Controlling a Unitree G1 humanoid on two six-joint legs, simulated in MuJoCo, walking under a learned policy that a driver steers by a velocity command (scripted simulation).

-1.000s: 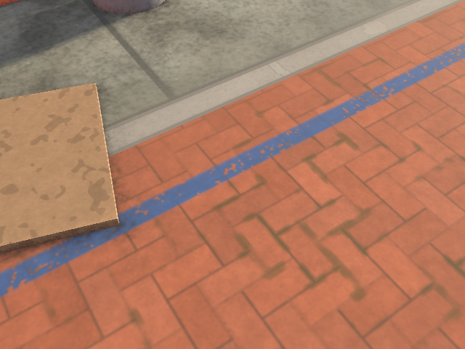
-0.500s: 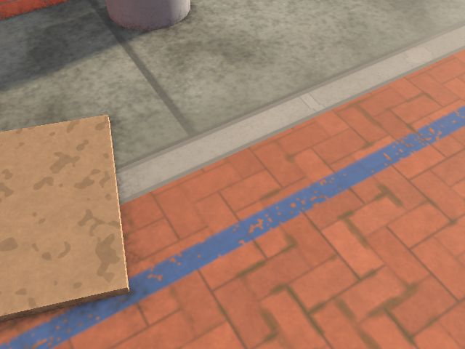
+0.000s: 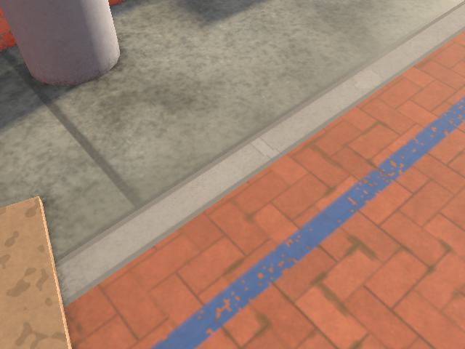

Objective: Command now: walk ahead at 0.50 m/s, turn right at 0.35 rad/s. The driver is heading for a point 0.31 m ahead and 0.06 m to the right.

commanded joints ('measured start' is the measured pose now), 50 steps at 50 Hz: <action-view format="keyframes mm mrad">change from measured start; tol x32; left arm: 1 149 101 41 -9 7 -22 9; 50 278 65 -16 299 -21 14 78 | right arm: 1 12 -171 -35 -22 0 5 -13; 50 -174 -69 11 69 19 82 -6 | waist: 1 114 97 -74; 50 29 -12 34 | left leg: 1 -9 280 6 358 1115 79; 4 -742 -11 -68 1189 -151 -9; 25 -515 67 -100 372 183 1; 29 -70 443 -447 254 1285 266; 41 -491 208 -301 14 -84 32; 50 -275 142 -217 129 206 3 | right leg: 1 216 105 -59 -74 -73 -75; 4 852 -357 861 -283 11 -335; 14 387 -106 176 -314 849 -116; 26 519 -130 214 -118 773 -54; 30 279 96 147 270 -541 36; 50 260 -61 228 -331 -178 44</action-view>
